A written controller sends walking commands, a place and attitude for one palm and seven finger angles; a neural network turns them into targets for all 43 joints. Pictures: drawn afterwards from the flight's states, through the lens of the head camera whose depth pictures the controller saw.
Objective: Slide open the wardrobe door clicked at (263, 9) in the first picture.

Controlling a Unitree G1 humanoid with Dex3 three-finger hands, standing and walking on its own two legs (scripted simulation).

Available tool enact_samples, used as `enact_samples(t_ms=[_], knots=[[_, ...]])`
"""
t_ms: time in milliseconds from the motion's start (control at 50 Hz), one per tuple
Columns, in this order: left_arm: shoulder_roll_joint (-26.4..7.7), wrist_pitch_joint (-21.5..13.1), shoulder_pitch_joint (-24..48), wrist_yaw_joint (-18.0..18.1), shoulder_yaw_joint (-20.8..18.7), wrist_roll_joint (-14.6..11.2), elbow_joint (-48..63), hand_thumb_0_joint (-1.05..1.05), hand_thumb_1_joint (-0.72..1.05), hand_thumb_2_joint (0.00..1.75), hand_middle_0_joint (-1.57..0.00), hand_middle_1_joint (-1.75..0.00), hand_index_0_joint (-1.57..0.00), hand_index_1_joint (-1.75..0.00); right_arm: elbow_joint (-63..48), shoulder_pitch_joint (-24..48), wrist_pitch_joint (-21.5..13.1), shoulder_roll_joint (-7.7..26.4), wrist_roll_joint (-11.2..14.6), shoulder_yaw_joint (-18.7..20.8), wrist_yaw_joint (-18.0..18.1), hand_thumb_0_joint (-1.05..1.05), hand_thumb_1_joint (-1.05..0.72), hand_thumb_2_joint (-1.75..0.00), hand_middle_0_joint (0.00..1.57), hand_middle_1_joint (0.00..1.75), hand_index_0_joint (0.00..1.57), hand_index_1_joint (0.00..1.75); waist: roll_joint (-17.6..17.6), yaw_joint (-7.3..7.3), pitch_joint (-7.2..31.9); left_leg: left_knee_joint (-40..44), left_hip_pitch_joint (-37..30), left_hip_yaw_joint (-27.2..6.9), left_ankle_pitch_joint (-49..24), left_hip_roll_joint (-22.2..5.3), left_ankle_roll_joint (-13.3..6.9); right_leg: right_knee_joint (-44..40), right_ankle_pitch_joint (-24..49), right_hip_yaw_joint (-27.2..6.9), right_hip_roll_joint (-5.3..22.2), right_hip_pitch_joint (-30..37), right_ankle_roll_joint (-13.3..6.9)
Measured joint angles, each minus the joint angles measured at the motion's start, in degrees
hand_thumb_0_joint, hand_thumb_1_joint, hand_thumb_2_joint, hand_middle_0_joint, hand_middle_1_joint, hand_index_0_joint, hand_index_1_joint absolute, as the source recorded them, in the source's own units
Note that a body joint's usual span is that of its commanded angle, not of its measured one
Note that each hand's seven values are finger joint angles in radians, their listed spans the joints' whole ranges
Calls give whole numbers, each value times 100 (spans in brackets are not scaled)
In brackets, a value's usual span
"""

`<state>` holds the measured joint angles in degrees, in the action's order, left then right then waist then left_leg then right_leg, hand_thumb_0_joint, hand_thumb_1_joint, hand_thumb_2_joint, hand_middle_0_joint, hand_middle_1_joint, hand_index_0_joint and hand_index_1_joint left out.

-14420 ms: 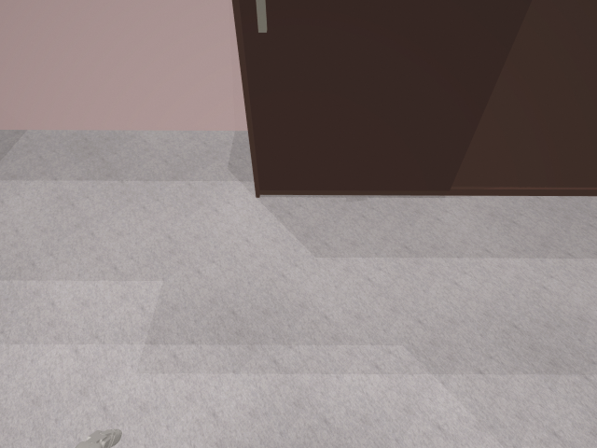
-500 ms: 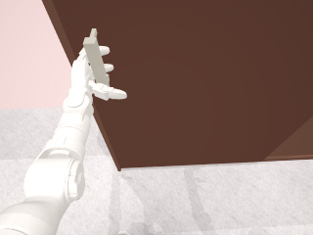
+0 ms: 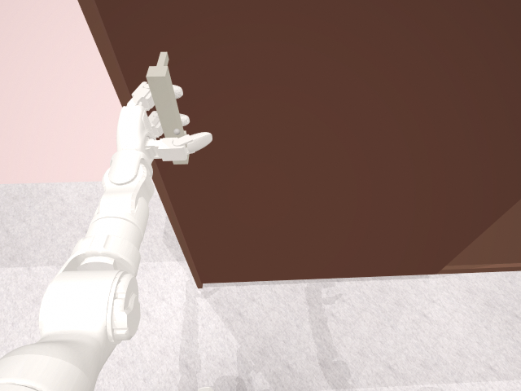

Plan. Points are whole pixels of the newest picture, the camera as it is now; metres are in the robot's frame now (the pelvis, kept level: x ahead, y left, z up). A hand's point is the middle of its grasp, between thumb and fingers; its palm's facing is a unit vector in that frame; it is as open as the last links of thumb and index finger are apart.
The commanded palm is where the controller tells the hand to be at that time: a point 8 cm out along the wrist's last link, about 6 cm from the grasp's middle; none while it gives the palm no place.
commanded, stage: grip the handle and tug to test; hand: left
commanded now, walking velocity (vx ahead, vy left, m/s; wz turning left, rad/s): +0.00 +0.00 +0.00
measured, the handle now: (172, 111) +0.53 +0.13 +0.14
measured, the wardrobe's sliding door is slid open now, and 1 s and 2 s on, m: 0.00 0.00 0.00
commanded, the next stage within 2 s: tug the door sideways, standing still in 1.04 s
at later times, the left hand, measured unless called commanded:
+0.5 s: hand (183, 130) +0.48 +0.11 +0.14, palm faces +0.00 -1.00 +0.02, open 5.7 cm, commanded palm +0.45 +0.17 +0.14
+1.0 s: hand (184, 131) +0.48 +0.11 +0.14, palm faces +0.01 -1.00 +0.02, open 5.8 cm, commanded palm +0.42 +0.17 +0.14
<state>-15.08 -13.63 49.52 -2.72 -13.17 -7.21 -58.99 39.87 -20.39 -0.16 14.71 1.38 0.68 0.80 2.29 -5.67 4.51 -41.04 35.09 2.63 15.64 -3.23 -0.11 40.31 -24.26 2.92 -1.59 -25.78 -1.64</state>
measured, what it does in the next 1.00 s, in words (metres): stands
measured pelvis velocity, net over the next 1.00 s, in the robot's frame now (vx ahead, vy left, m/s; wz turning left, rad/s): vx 0.02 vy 0.00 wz -0.04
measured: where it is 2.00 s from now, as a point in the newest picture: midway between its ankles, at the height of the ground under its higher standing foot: outside the picture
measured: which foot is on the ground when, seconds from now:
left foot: down 0.00-1.00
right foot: down 0.00-1.00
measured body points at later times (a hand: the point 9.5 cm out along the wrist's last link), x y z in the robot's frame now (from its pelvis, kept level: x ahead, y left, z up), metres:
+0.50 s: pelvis +0.00 +0.00 +0.00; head +0.05 -0.01 +0.45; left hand +0.48 +0.16 +0.14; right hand +0.02 -0.26 -0.13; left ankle +0.05 +0.12 -0.71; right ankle -0.05 -0.10 -0.71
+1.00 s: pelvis +0.02 +0.00 +0.01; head +0.06 -0.02 +0.46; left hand +0.47 +0.16 +0.14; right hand +0.07 -0.27 -0.12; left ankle +0.05 +0.12 -0.71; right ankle -0.05 -0.10 -0.71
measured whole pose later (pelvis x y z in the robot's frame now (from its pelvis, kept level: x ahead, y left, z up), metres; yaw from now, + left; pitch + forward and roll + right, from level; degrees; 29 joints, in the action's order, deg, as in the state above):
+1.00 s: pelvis +0.02 +0.00 +0.01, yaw -2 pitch +9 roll +0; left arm -13.4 -8.0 37.5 -1.5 -14.4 -8.3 -42.8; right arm 36.7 -20.5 1.0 14.6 1.7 1.2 0.0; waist 2.3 -6.0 5.6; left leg -38.0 30.3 5.2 16.7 -3.8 0.1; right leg 37.3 -24.2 0.1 -2.0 -22.2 -1.6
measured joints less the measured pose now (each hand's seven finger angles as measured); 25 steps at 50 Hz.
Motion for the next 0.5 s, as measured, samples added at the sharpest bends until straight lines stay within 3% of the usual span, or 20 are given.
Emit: enact_samples(t_ms=[280,500], knots=[[19,-38,167,56,-44,56,-167,0,63,78,-42,-136,-42,-136,19,-25,-20,-8,-27,-19,-10,1,-91,-90,20,30,20,30,-2,-54,-3,-67,112,14,13,-2,-16,75,-10,-19,2,-121,16],[-15,-19,0,30,-176,85,-57,1,66,82,-40,-139,-42,-140,0,-162,37,-14,-22,-15,6,1,-91,-90,20,30,20,30,27,-108,3,-11,13,75,15,-39,-10,17,19,-88,-28,-54,12]])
